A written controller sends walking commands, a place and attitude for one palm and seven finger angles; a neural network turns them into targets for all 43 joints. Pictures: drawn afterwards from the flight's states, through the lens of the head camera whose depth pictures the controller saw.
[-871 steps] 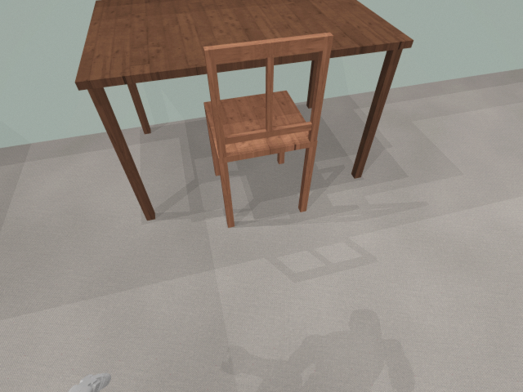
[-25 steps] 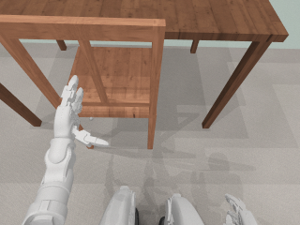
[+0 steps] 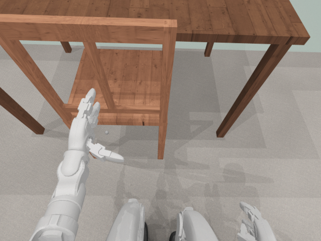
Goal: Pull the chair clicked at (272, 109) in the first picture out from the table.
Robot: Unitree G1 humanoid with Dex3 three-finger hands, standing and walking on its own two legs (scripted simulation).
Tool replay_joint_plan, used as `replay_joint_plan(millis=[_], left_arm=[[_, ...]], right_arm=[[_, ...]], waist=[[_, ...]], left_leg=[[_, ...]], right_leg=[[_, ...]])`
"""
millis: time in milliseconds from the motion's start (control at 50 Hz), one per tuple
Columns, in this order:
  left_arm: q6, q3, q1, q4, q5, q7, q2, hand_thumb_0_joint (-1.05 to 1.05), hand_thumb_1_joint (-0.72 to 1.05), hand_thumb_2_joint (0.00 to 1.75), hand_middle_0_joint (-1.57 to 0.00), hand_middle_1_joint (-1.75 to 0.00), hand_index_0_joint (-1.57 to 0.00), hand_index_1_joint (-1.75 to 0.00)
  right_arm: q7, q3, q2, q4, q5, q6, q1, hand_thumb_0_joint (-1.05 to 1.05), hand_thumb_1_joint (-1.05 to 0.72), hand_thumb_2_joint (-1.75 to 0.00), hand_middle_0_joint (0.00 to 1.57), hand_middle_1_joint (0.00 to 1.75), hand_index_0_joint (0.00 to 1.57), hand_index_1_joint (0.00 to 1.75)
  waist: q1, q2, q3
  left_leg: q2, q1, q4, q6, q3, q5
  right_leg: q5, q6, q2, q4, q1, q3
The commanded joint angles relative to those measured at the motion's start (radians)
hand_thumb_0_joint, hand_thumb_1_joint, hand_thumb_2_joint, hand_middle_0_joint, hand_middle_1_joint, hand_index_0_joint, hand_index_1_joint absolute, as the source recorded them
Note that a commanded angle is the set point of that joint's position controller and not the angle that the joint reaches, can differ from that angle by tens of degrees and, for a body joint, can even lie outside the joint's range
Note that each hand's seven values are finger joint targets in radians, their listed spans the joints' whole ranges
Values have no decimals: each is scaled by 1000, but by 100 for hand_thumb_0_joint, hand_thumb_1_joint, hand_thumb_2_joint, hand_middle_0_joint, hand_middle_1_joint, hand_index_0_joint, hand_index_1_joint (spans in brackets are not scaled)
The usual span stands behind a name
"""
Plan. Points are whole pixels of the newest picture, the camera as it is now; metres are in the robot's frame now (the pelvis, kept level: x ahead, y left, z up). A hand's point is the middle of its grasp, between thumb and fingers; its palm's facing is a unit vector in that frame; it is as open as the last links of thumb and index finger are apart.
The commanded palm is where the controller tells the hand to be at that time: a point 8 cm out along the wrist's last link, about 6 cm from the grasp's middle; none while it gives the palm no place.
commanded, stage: aim the fingers beside a spindle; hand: left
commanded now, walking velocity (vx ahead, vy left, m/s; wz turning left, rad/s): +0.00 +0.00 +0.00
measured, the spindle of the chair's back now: (102, 80) +0.53 +0.19 +0.02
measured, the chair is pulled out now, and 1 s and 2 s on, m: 0.00 0.00 0.00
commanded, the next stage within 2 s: push the fingers through the gap in 1.50 s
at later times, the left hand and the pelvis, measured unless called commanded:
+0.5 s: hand (103, 124) +0.38 +0.16 +0.04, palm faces +0.06 -1.00 -0.05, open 16.9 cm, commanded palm +0.35 +0.21 +0.03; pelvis +0.00 -0.01 +0.00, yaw +0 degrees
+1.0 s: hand (98, 130) +0.38 +0.17 +0.01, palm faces +0.05 -1.00 -0.02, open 16.9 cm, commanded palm +0.35 +0.22 +0.03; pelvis +0.00 +0.00 +0.00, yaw -1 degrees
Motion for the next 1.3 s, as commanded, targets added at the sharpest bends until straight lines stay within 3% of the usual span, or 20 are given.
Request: replay_joint_plan(millis=[0,60,140,200,300,360,460,500,540,640,680,760,820,880,940,980,1080,1100,1160,1280], left_arm=[[-139,185,-301,-325,5,61,266,0,-50,30,-6,-8,-6,-8],[-141,184,-219,-278,19,63,261,0,-50,30,-6,-8,-6,-8],[-74,75,-122,-166,2,-10,150,0,-50,30,-6,-8,-6,-8],[-36,-1,-157,-150,-34,-68,81,0,-50,30,-6,-8,-6,-8],[-108,44,-324,-321,-39,-24,142,0,-50,30,-6,-8,-6,-8],[-162,178,-335,-344,-3,49,282,0,-50,30,-6,-8,-6,-8],[-115,142,-156,-171,29,53,212,0,-50,30,-6,-8,-6,-8],[-71,79,-148,-120,19,18,152,0,-50,30,-6,-8,-6,-8],[-40,95,-138,-99,-9,-15,161,0,-50,30,-6,-8,-6,-8],[-103,66,-292,-305,-41,-32,155,0,-50,30,-6,-8,-6,-8],[-146,93,-335,-381,-31,-3,196,0,-50,30,-6,-8,-6,-8],[-143,131,-239,-230,6,29,222,0,-50,30,-6,-8,-6,-8],[-94,92,-222,-111,11,8,172,0,-50,30,-6,-8,-6,-8],[-65,130,-179,-106,-9,-15,194,0,-50,30,-6,-8,-6,-8],[-87,137,-233,-242,-35,-28,205,0,-50,30,-6,-8,-6,-8],[-119,123,-271,-346,-35,-22,210,0,-50,30,-6,-8,-6,-8],[-119,49,-258,-256,-10,1,142,0,-50,30,-6,-8,-6,-8],[-106,58,-242,-201,-4,4,147,0,-50,30,-6,-8,-6,-8],[-64,63,-214,-113,4,0,138,0,-50,30,-6,-8,-6,-8],[-103,116,-231,-329,-10,22,195,0,-50,30,-6,-8,-6,-8]], right_arm=[[-13,-58,-146,-107,-7,-39,41,0,-90,-90,20,30,20,30],[-6,-53,-138,-114,-7,-32,39,0,-90,-90,20,30,20,30],[-3,-52,-139,-115,11,-19,48,0,-90,-90,20,30,20,30],[-11,-55,-145,-116,27,-24,56,0,-90,-90,20,30,20,30],[-23,-64,-145,-102,15,-50,52,0,-90,-90,20,30,20,30],[-21,-63,-151,-86,-1,-54,52,0,-90,-90,20,30,20,30],[-4,-57,-142,-101,-2,-34,45,0,-90,-90,20,30,20,30],[-3,-51,-141,-110,8,-22,46,0,-90,-90,20,30,20,30],[-9,-54,-147,-120,18,-17,52,0,-90,-90,20,30,20,30],[-19,-59,-138,-122,20,-37,46,0,-90,-90,20,30,20,30],[-20,-63,-142,-105,10,-50,52,0,-90,-90,20,30,20,30],[-17,-58,-148,-82,3,-47,50,0,-90,-90,20,30,20,30],[-16,-50,-142,-90,8,-35,42,0,-90,-90,20,30,20,30],[-17,-52,-145,-111,13,-28,46,0,-90,-90,20,30,20,30],[-17,-58,-144,-127,14,-31,49,0,-90,-90,20,30,20,30],[-15,-61,-144,-124,11,-39,53,0,-90,-90,20,30,20,30],[-14,-58,-149,-89,8,-46,47,0,-90,-90,20,30,20,30],[-16,-59,-154,-82,9,-42,50,0,-90,-90,20,30,20,30],[-17,-58,-160,-91,10,-35,56,0,-90,-90,20,30,20,30],[-6,-63,-149,-129,3,-27,50,0,-90,-90,20,30,20,30]], waist=[[24,55,-503],[24,30,-487],[-9,-27,-384],[-34,-48,-321],[-26,18,-405],[5,45,-445],[8,1,-422],[-9,-29,-367],[-8,-80,-346],[-17,4,-430],[-11,57,-469],[-14,-10,-375],[-23,-36,-310],[6,-14,-367],[8,-6,-471],[6,62,-519],[-37,15,-360],[-40,-24,-326],[-28,-19,-303],[20,68,-515]], left_leg=[[-22,419,-140,-42,-105,262],[-26,353,-128,-34,-83,275],[-23,277,-132,-29,-69,214],[-19,264,-131,-27,-77,170],[-19,369,-128,-28,-95,205],[-19,371,-127,-33,-98,218],[-25,318,-136,-31,-80,216],[-26,275,-139,-29,-73,171],[-26,229,-134,-26,-69,146],[-22,327,-120,-26,-75,216],[-18,403,-127,-31,-90,241],[-18,320,-128,-28,-91,191],[-25,227,-125,-26,-77,118],[-27,246,-123,-28,-70,160],[-24,310,-119,-28,-73,238],[-17,415,-133,-35,-89,295],[-11,388,-148,-35,-111,192],[-11,351,-149,-32,-112,157],[-16,315,-155,-33,-109,124],[-15,470,-153,-48,-111,310]], right_leg=[[304,39,11,-173,165,128],[357,43,11,-174,230,150],[330,52,1,-219,239,174],[274,53,-6,-243,194,171],[271,47,0,-218,151,151],[267,43,10,-190,153,150],[301,46,7,-192,192,151],[267,51,2,-215,190,159],[239,54,-4,-242,221,184],[313,52,-3,-224,220,181],[311,47,6,-209,185,161],[259,48,10,-206,150,156],[186,52,-4,-233,160,184],[237,47,-7,-229,201,192],[341,51,-3,-208,250,182],[373,45,9,-185,214,144],[244,47,16,-203,91,119],[217,47,14,-210,84,119],[185,42,10,-212,75,116],[336,37,13,-173,152,107]])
